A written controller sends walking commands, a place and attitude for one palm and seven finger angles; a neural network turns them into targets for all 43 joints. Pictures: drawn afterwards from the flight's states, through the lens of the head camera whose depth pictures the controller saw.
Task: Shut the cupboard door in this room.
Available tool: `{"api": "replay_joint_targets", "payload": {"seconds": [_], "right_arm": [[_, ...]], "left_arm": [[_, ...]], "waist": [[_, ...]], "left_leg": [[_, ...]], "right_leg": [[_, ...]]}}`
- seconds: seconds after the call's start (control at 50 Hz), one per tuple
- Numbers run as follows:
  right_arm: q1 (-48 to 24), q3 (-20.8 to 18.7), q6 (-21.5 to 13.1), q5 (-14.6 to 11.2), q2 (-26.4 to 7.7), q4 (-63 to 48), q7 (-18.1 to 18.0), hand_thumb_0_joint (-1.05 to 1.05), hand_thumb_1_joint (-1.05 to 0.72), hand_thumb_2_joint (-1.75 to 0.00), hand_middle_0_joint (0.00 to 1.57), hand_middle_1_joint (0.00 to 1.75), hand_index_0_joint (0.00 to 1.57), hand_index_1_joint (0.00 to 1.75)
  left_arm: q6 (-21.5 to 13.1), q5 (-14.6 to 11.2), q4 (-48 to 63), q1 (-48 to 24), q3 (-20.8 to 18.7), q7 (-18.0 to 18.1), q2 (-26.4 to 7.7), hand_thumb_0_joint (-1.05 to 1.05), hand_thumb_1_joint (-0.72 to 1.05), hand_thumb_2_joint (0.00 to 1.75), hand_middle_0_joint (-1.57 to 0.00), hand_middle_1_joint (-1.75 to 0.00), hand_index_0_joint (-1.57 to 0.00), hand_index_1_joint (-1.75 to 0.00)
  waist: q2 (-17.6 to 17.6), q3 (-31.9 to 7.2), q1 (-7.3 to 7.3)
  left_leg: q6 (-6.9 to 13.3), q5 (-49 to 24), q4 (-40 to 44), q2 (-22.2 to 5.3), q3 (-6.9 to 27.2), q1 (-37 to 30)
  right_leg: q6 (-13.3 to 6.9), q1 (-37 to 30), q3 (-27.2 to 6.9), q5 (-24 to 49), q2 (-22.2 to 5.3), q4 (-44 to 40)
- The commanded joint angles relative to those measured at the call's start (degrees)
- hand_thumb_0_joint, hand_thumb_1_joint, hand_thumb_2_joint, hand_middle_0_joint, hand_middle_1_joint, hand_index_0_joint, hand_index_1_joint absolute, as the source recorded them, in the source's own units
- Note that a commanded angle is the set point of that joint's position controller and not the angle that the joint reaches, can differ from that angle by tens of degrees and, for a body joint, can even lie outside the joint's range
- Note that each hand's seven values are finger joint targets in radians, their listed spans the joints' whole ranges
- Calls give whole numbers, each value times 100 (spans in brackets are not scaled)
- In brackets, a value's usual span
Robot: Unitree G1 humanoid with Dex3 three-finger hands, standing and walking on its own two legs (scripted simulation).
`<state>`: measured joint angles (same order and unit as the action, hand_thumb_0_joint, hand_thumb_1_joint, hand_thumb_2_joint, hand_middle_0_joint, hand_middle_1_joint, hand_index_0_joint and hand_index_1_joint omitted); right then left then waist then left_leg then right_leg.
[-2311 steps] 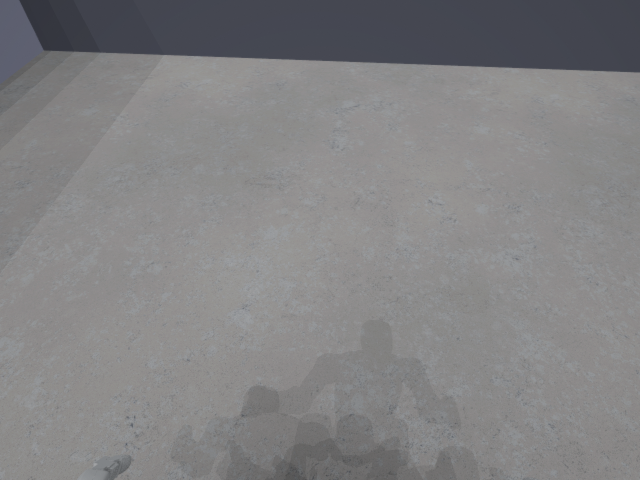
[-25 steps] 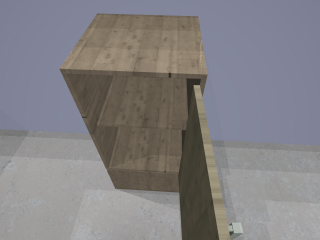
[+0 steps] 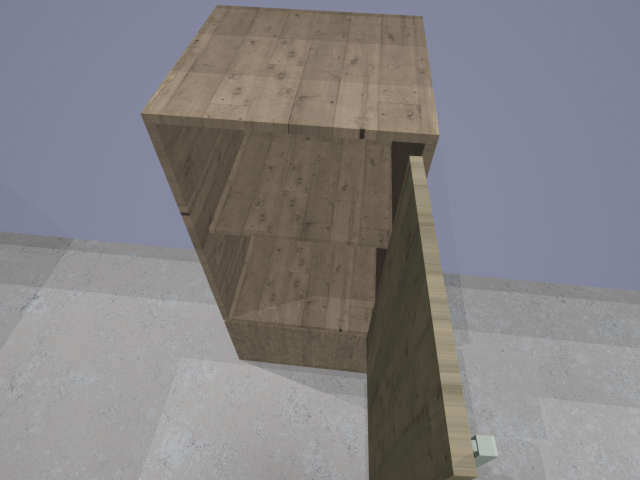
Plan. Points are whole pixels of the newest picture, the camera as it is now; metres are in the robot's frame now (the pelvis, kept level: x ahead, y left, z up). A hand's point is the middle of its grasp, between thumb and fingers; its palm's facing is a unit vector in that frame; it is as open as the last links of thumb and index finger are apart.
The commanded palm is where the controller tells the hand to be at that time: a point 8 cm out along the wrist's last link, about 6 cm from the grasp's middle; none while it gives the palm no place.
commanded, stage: turn or walk to find it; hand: left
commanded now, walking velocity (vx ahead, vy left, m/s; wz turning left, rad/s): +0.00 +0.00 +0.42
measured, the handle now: (449, 457) +0.17 -0.14 -0.04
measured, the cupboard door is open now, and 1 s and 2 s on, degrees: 93 83 75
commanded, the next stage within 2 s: stand and wait in 1.30 s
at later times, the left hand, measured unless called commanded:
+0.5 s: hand out of the picture -0.02 +0.20 -0.15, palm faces +0.21 -0.94 -0.28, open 7.4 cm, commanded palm none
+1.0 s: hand out of the picture -0.18 +0.19 -0.18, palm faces +0.49 -0.84 -0.25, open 7.4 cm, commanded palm none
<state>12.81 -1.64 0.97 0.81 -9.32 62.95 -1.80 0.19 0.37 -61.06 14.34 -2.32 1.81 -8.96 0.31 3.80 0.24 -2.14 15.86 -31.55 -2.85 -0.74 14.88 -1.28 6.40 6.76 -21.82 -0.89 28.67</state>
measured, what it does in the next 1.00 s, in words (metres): steps on the spot, turning left: right foot, then left foot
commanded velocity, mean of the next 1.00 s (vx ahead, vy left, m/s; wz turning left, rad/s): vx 0.00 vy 0.00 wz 0.42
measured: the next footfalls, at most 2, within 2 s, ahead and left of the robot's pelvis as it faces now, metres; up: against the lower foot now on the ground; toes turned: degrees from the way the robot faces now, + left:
right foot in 0.46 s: -0.09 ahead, -0.12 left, +0.00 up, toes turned +7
left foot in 0.88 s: -0.10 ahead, +0.12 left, +0.00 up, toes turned +28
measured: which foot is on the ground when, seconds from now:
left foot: down 0.00-0.46, up 0.48-0.86, down 0.88-1.00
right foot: down 0.00-0.14, up 0.16-0.44, down 0.46-0.88, up 0.90-1.00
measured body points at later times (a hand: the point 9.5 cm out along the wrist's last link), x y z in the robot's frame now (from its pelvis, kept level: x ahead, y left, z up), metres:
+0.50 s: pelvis -0.08 -0.02 +0.00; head -0.04 -0.04 +0.45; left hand -0.03 +0.25 -0.13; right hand +0.00 -0.25 -0.17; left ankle -0.01 +0.13 -0.72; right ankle -0.13 -0.12 -0.74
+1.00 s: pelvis -0.07 +0.01 +0.00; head -0.03 +0.04 +0.44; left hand -0.20 +0.23 -0.16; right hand +0.15 -0.16 -0.14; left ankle -0.14 +0.10 -0.73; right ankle -0.12 -0.14 -0.67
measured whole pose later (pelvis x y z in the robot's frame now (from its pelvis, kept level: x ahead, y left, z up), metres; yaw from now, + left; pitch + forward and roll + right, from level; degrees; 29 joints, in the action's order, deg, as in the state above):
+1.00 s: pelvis -0.07 +0.01 +0.00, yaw +26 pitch +2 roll +2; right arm 5.4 -2.7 0.7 0.8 -11.5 53.2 -0.4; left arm 3.2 0.4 -57.9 16.6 -3.7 1.0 -14.2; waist -4.5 5.3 2.1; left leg 1.4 17.8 -31.5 2.1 -2.7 15.6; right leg 2.7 19.2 3.2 -31.7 -5.3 60.6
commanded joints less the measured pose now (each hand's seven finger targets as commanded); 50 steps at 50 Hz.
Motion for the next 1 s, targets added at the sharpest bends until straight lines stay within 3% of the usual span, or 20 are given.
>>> {"api": "replay_joint_targets", "payload": {"seconds": [0.0, 0.04, 0.08, 0.1, 0.12, 0.14, 0.18, 0.32, 0.4, 0.42, 0.44, 0.46, 0.54, 0.74, 0.82, 0.84, 0.86, 0.88, 0.9, 0.98], "right_arm": [[18, -181, 12, -7, -460, -445, 32, 0, -90, -90, 20, 30, 20, 30], [1, -210, 23, -11, -477, -523, 77, 0, -90, -90, 20, 30, 20, 30], [371, -253, -23, -2, -607, -508, 120, 0, -90, -90, 20, 30, 20, 30], [648, -308, -66, 49, -943, -506, 116, 0, -90, -90, 20, 30, 20, 30], [858, -422, -55, 63, -1287, -487, 82, 0, -90, -90, 20, 30, 20, 30], [808, -452, -41, 48, -1354, -448, 48, 0, -90, -90, 20, 30, 20, 30], [340, -405, -65, 47, -1149, -703, 37, 0, -90, -90, 20, 30, 20, 30], [375, -456, -47, 85, -1205, -862, 36, 0, -90, -90, 20, 30, 20, 30], [-69, -500, 76, 70, -1119, -1048, 111, 0, -90, -90, 20, 30, 20, 30], [-117, -482, 115, 22, -847, -1113, 149, 0, -90, -90, 20, 30, 20, 30], [-267, -457, 107, 17, -559, -1275, 155, 0, -90, -90, 20, 30, 20, 30], [-471, -526, 121, 75, -951, -1300, 171, 0, -90, -90, 20, 30, 20, 30], [28, -468, 219, 53, -681, -955, 256, 0, -90, -90, 20, 30, 20, 30], [-1027, -240, 159, -3, -564, -1277, 258, 0, -90, -90, 20, 30, 20, 30], [-392, -245, 26, 4, -759, -1149, 202, 0, -90, -90, 20, 30, 20, 30], [147, -321, -25, 34, -1003, -1023, 184, 0, -90, -90, 20, 30, 20, 30], [455, -481, -59, 65, -1556, -978, 145, 0, -90, -90, 20, 30, 20, 30], [726, -544, -27, -51, -1857, -920, 113, 0, -90, -90, 20, 30, 20, 30], [554, -490, 17, -77, -1689, -906, 109, 0, -90, -90, 20, 30, 20, 30], [-378, -303, -41, 16, -1181, -1108, -3, 0, -90, -90, 20, 30, 20, 30]], "left_arm": [[13, 62, 291, 378, -261, 59, -1070, 0, 90, 90, -20, -30, -20, -30], [16, 94, 406, 180, -286, 44, -1138, 0, 90, 90, -20, -30, -20, -30], [49, 76, 538, -59, -311, 23, -1111, 0, 90, 90, -20, -30, -20, -30], [75, 26, 637, 2, -298, 3, -857, 0, 90, 90, -20, -30, -20, -30], [86, 6, 748, -95, -233, -1, -670, 0, 90, 90, -20, -30, -20, -30], [138, 46, 727, -227, -235, 12, -735, 0, 90, 90, -20, -30, -20, -30], [143, 86, 754, -320, -274, -69, -782, 0, 90, 90, -20, -30, -20, -30], [133, 2, 871, -284, -179, -118, -638, 0, 90, 90, -20, -30, -20, -30], [156, -20, 645, 675, -270, -68, -844, 0, 90, 90, -20, -30, -20, -30], [145, 48, 637, 844, -340, -25, -1199, 0, 90, 90, -20, -30, -20, -30], [145, 155, 813, 577, -434, 19, -1679, 0, 90, 90, -20, -30, -20, -30], [155, 94, 1080, -93, -349, 48, -1588, 0, 90, 90, -20, -30, -20, -30], [-61, 78, 1200, -652, -228, 28, -1077, 0, 90, 90, -20, -30, -20, -30], [-50, 113, 768, 867, -298, 31, -1337, 0, 90, 90, -20, -30, -20, -30], [-82, 61, 781, 609, -337, 11, -1522, 0, 90, 90, -20, -30, -20, -30], [-95, 3, 822, 455, -332, -4, -1511, 0, 90, 90, -20, -30, -20, -30], [-87, -50, 1000, 365, -264, -62, -1147, 0, 90, 90, -20, -30, -20, -30], [-52, -26, 1145, 185, -142, -43, -840, 0, 90, 90, -20, -30, -20, -30], [38, -2, 1157, 59, -193, 12, -1000, 0, 90, 90, -20, -30, -20, -30], [139, 27, 926, 51, -227, -84, -915, 0, 90, 90, -20, -30, -20, -30]], "waist": [[-790, 34, 83], [-860, 48, 23], [-293, -212, -191], [874, -356, -264], [1604, -533, -350], [1404, -602, -355], [1049, -556, -171], [774, -1153, -236], [681, -1047, 184], [-152, -922, 268], [-1783, -388, 343], [-1166, 90, 237], [-825, 535, -259], [-1250, -120, 383], [-1083, -810, -29], [-805, -1176, -362], [696, -1428, -488], [1513, -1572, -556], [923, -1358, -466], [1002, -443, -49]], "left_leg": [[65, 233, -903, -36, -202, 578], [40, 631, -752, -84, -199, 503], [196, -840, 157, -283, 201, -242], [642, -2042, 792, -1008, 1572, -565], [1292, -2212, 1546, -1756, 2879, -729], [1449, -1023, 1818, -1823, 2925, -518], [1336, 371, 1914, -1463, 2606, -221], [1189, -898, 1572, -915, 2181, -900], [443, -214, 1368, -212, 1601, 413], [128, 490, 452, 266, 1135, 1485], [-132, 1170, -1259, 827, 234, 2455], [-36, 1393, -2352, 458, 480, 2268], [-102, 509, -3658, 250, 259, 2031], [-73, 862, -1462, 276, -395, 1477], [109, -126, 358, 564, -727, 47], [291, -1510, 898, 229, -456, -1177], [944, -3655, 811, -1210, 1329, -2558], [1641, -6162, 657, -2072, 2224, -2635], [1723, -5508, 684, -2044, 1541, -2291], [1275, -3824, 958, -1112, 1023, -1032]], "right_leg": [[-660, 97, -877, 2561, -1722, -652], [-735, 272, -790, 2676, -1880, -471], [-292, 751, -271, 1972, -1422, 327], [157, 1278, 229, 768, -618, 1394], [333, 1878, 57, -1468, -27, 2658], [250, 1957, -560, -1494, -173, 3294], [241, 2242, -776, -822, -359, 3506], [328, 1501, -548, -986, -32, 1497], [177, -453, -167, 304, 61, -1018], [-131, -1096, -953, 55, -831, -1449], [-687, -681, -2490, -676, -2371, -1974], [-889, 563, -2309, -136, -2798, -1930], [-557, 755, -648, 2431, -1728, -1147], [-554, -882, -324, 5180, -1744, -277], [-264, -887, 76, 5859, -1634, 854], [-33, -141, 286, 5058, -1530, 1788], [323, 1748, 345, 1197, -705, 3038], [407, 2452, -133, -1527, -403, 3869], [364, 2481, -457, -1555, -607, 3985], [520, 2316, -548, -625, -548, 3466]]}}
